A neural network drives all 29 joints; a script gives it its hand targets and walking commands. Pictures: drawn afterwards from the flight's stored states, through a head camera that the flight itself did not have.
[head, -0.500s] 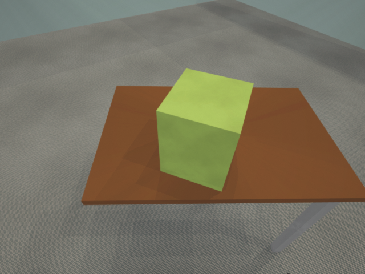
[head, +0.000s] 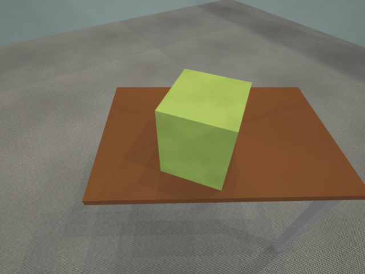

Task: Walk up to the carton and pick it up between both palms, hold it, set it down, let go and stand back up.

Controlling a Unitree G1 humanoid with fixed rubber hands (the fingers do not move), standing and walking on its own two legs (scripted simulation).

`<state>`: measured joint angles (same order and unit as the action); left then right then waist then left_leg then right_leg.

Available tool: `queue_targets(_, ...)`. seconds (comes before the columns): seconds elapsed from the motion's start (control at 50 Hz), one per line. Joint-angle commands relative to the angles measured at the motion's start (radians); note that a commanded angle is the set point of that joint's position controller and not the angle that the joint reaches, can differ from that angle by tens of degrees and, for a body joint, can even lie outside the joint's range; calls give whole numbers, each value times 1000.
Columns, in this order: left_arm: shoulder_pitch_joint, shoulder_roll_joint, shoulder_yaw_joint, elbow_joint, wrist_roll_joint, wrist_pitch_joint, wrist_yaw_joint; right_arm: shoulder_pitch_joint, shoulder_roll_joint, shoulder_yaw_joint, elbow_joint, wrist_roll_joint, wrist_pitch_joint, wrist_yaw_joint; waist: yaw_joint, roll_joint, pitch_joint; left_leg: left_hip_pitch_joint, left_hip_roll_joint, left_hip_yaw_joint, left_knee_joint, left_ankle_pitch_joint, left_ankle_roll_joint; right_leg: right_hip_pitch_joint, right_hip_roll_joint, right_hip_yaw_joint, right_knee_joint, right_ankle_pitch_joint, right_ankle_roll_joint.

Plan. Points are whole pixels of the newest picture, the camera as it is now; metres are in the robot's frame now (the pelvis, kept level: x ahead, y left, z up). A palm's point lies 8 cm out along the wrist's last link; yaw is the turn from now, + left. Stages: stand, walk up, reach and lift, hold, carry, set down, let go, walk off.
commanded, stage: walk up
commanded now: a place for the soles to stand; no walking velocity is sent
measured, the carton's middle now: (203, 129) +0.51 -0.07 +0.01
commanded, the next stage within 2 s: none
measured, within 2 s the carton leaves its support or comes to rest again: neither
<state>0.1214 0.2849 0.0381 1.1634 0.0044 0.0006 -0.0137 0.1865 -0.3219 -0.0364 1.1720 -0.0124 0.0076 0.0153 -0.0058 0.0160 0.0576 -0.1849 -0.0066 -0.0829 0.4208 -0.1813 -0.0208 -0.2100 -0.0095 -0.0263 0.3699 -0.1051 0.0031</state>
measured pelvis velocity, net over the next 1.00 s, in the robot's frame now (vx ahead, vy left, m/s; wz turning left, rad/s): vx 0.00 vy -0.03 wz -0.01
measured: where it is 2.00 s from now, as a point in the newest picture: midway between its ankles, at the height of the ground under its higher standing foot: outside the picture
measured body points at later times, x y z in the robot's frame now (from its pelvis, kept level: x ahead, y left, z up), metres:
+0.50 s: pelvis +0.00 -0.01 -0.02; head +0.04 -0.02 +0.43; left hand +0.10 +0.29 -0.14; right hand +0.12 -0.32 -0.14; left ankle +0.02 +0.12 -0.74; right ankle +0.06 -0.12 -0.74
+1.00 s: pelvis +0.00 -0.03 -0.02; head +0.02 -0.05 +0.43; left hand +0.05 +0.26 -0.15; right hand +0.07 -0.33 -0.17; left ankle -0.01 +0.10 -0.74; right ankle -0.02 -0.15 -0.74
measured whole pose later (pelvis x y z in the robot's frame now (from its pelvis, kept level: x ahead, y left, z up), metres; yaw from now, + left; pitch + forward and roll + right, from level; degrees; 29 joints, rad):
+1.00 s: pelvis +0.00 -0.03 -0.02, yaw +0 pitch -4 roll -1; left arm 0.17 0.28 0.03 1.08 0.01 -0.01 0.00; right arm 0.14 -0.35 -0.05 1.04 0.00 0.01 -0.01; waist -0.01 0.06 0.12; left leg -0.23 0.03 -0.02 0.69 -0.42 0.01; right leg -0.21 0.02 0.00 0.67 -0.39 -0.01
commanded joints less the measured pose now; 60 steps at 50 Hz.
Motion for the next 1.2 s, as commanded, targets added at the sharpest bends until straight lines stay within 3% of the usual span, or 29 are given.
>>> queue_targets(0.0, -50, 244, 35, -78, -1, -24, 15, -61, -211, -32, -92, 2, -32, -15, 18, -6, -21, -152, 98, -129, -179, -242, 47, 79, -114, 148, -95, -298, -18)
queue_targets(0.14, -60, 238, 22, -86, -6, -28, 18, -80, -224, -27, -103, 8, -46, -19, 18, 15, -48, -98, 112, -129, -170, -105, 43, 98, -105, 128, -62, -150, -20)
queue_targets(0.18, -79, 271, 41, -118, -9, -8, 19, -81, -279, -46, -134, 19, -48, -36, 4, 11, -40, -105, 140, -143, -97, 126, 73, 61, -80, 88, 51, -17, -21)
queue_targets(0.24, -61, 274, 47, -134, -9, 2, 21, -67, -282, -52, -151, 22, -46, -41, 11, 24, -82, -91, 172, -166, -61, 222, 109, 63, -67, 81, 104, 4, -24)
queue_targets(0.34, -60, 300, 60, -161, 1, 8, 15, -101, -264, -53, -191, 24, -30, -44, 14, 12, -128, -109, 95, -91, 30, 87, 79, 68, -107, 133, 80, 59, -55)
queue_targets(0.4, -91, 337, 70, -187, 9, 13, 16, -65, -223, -41, -197, 25, -18, -43, -5, -125, -133, -62, -26, 26, 235, -77, 36, -8, -219, 234, -25, 58, -153)
queue_targets(0.44, -137, 332, 68, -224, 16, 10, 18, -9, -208, -44, -187, 17, -10, -40, -19, -207, -147, -40, -41, 84, 404, -292, 25, -72, -307, 303, -37, 76, -228)
queue_targets(0.48, -151, 329, 68, -259, 25, 12, 19, 24, -219, -50, -192, 9, -8, -35, -25, -211, -136, -53, -29, 88, 447, -345, 47, -99, -318, 304, -20, 88, -254)
queue_targets(0.52, -165, 325, 64, -273, 16, 21, 20, 87, -224, -56, -181, 9, -19, -36, -65, -198, -152, 9, 11, 74, 263, -186, 65, -115, -271, 228, 110, 208, -193)
queue_targets(0.54, -144, 294, 55, -265, 6, 21, 18, 77, -250, -61, -186, 2, -27, -36, -65, -87, -166, 31, 85, -38, 86, -61, 88, -116, -200, 165, 211, 143, -121)
queue_targets(0.56, -119, 251, 44, -271, -6, 25, 17, 14, -308, -68, -202, -6, -38, -38, -29, 58, -147, 15, 234, -281, -45, 97, 136, -155, -55, 77, 384, -33, -42)
queue_targets(0.58, -116, 243, 43, -265, -14, 29, 23, -44, -336, -72, -218, -6, -48, -34, -3, 90, -102, 39, 326, -399, -53, 260, 178, -227, 48, 119, 440, -366, -9)
queue_targets(0.6, -84, 254, 55, -245, -14, 33, 25, -55, -304, -67, -221, -8, -57, -37, 22, -6, -90, 41, 318, -342, -36, 284, 198, -223, 43, 170, 539, -443, -14)
queue_targets(0.62, -38, 263, 60, -236, -12, 33, 30, -81, -337, -70, -245, -11, -59, -37, 21, 70, -130, -11, 374, -380, -49, 250, 242, -186, 35, 188, 602, -461, -9)
queue_targets(0.64, -51, 278, 62, -226, -14, 31, 30, -115, -332, -73, -252, -5, -60, -38, 22, 86, -92, -61, 361, -346, -62, 202, 234, -167, 16, 206, 629, -433, -17)
queue_targets(0.7, -32, 280, 67, -223, -19, 21, 30, -150, -307, -70, -281, 0, -53, -41, 33, 169, -54, -8, 324, -211, 7, 346, 253, -205, 3, 154, 633, -415, -12)
queue_targets(0.76, -33, 265, 59, -215, -15, 2, 25, -90, -289, -61, -263, -4, -45, -38, 7, 174, -64, 52, 278, -137, 70, 453, 210, -134, -22, 71, 378, -390, -22)
queue_targets(0.8, 27, 259, 60, -182, -3, -18, 26, -97, -282, -57, -269, 2, -31, -34, 35, 172, -89, -3, 198, -28, 183, 434, 131, 48, -11, 48, 64, -133, -40)
queue_targets(0.82, 50, 290, 66, -172, 9, -32, 31, -97, -245, -49, -269, 8, -25, -34, 38, 106, -123, -49, 149, -4, 284, 371, 85, 142, -50, 156, 38, 47, -57)
queue_targets(0.84, 84, 348, 78, -170, 19, -45, 37, -76, -208, -42, -277, 21, -23, -37, 33, -57, -180, -172, 77, 40, 411, 183, 36, 252, -187, 371, 42, 213, -106)
queue_targets(0.86, 10, 393, 70, -181, 8, -45, 35, -69, -207, -45, -266, 19, -9, -42, 4, -128, -131, -167, 36, 65, 367, -308, 21, 120, -321, 523, 21, 211, -216)
queue_targets(0.88, -25, 390, 62, -194, 2, -42, 37, -71, -237, -61, -230, 3, -9, -47, 2, -152, -65, -90, 42, 35, 419, -394, 32, -25, -347, 563, 13, 160, -273)
queue_targets(0.92, -45, 324, 45, -183, 6, -45, 41, -78, -217, -54, -216, 9, -20, -36, -12, -118, -34, -83, 58, 42, 326, -373, 45, -15, -285, 395, 26, 171, -231)
queue_targets(0.96, -68, 314, 43, -192, 3, -49, 42, -7, -218, -59, -189, 12, -32, -32, -50, -147, -82, -1, 76, 30, 109, -30, 43, 26, -200, 253, 104, 327, -131)
queue_targets(1.0, -55, 281, 36, -194, -10, -46, 43, -25, -240, -59, -177, 1, -42, -37, -21, -121, -124, 131, 124, -47, 68, 293, 83, -25, -118, 163, 191, 339, -69)
queue_targets(1.04, -49, 270, 34, -165, -9, -41, 40, -100, -264, -57, -179, 6, -41, -31, 8, -96, -108, 45, 178, -83, 68, 230, 123, 16, -63, 117, 144, 41, -41)
queue_targets(1.06, -46, 264, 33, -155, -4, -44, 43, -125, -249, -50, -178, 11, -37, -26, 10, -65, -80, -7, 160, -74, 61, 156, 111, 43, -81, 143, 78, -14, -50)
queue_targets(1.1, -72, 295, 35, -144, -3, -52, 40, -133, -214, -39, -165, 10, -30, -24, -1, -98, -49, 29, 84, 7, 65, 102, 69, 13, -148, 208, 13, 72, -76)
queue_targets(1.18, -85, 276, 25, -128, -8, -57, 38, -128, -224, -29, -131, 7, -36, -21, -1, -42, -96, 75, 105, -5, 11, 166, 66, 60, -136, 163, 31, 181, -64)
